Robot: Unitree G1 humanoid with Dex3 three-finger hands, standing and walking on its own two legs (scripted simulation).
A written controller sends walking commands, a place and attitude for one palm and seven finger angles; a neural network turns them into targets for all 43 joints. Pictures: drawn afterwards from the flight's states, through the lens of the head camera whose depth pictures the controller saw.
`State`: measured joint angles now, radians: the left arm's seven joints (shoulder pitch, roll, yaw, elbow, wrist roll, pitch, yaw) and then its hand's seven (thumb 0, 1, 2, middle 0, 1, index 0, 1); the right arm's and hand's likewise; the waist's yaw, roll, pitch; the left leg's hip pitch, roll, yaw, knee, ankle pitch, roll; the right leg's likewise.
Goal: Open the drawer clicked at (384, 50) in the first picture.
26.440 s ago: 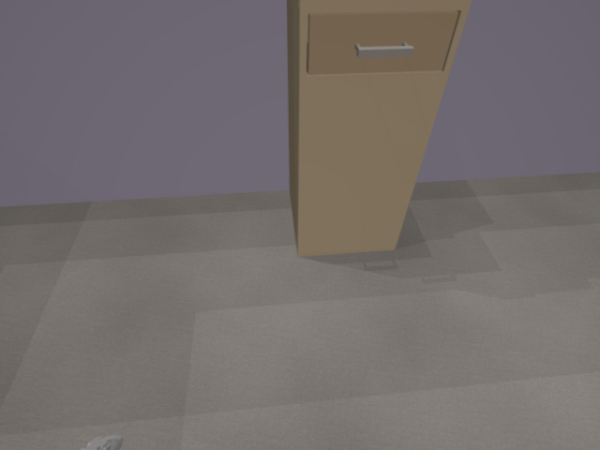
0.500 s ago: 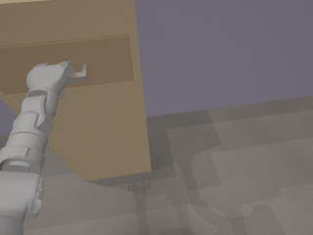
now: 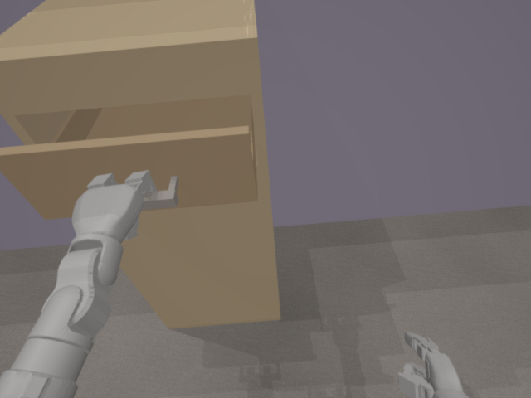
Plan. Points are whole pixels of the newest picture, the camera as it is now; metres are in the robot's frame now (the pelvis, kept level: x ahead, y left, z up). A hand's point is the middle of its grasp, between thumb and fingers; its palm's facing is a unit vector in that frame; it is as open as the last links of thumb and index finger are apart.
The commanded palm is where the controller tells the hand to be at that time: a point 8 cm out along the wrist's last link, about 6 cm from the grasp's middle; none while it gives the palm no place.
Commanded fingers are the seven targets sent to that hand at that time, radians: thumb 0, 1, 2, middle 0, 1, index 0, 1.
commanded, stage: pull the drawer open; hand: left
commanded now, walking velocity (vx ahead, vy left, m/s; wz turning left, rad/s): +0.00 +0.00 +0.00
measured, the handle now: (131, 193) +0.39 +0.24 +0.12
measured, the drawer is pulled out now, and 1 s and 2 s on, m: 0.10 0.30 0.30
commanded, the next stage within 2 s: open the thumb to release the handle in 1.32 s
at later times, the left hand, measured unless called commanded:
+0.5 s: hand (107, 301) +0.22 +0.22 +0.10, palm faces +0.03 -0.10 -0.99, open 5.4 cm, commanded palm +0.18 +0.23 +0.16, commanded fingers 0.00 0.90 0.90 -0.40 -1.35 -0.40 -1.35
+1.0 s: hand (83, 374) +0.14 +0.21 +0.10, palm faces +0.05 -0.12 -0.99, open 5.7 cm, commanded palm +0.10 +0.22 +0.16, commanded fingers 0.00 0.90 0.90 -0.40 -1.35 -0.40 -1.35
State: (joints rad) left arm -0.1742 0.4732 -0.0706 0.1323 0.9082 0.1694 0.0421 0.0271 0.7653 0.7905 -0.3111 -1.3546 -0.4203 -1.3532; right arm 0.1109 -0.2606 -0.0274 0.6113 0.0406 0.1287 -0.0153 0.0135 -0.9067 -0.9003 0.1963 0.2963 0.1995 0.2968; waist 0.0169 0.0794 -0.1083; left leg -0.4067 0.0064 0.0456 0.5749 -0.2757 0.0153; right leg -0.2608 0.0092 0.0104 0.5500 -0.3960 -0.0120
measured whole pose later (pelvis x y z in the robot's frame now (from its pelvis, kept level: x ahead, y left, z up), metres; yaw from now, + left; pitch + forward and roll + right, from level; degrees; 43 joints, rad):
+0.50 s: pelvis -0.01 -0.02 +0.00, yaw +0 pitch +2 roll +1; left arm 0.26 0.50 0.01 -0.23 0.85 0.09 0.04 0.02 0.75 0.78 -0.33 -1.35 -0.42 -1.35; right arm 0.09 -0.26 0.01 0.63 0.01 0.11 -0.03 0.02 -0.90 -0.90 0.20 0.30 0.20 0.30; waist 0.06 0.09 -0.06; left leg -0.31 0.02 0.03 0.53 -0.24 -0.01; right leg -0.19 0.02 0.00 0.54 -0.39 -0.04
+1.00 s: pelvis -0.02 -0.01 +0.00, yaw +0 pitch +1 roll +0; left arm 0.65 0.51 0.02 -0.53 0.85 0.06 0.15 0.01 0.73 0.77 -0.34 -1.35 -0.40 -1.31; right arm 0.09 -0.26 0.01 0.57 0.00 0.08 0.01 0.02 -0.90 -0.90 0.20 0.30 0.20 0.30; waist 0.08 0.10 -0.07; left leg -0.35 0.03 0.04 0.60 -0.27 -0.01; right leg -0.21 0.03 0.00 0.59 -0.40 -0.03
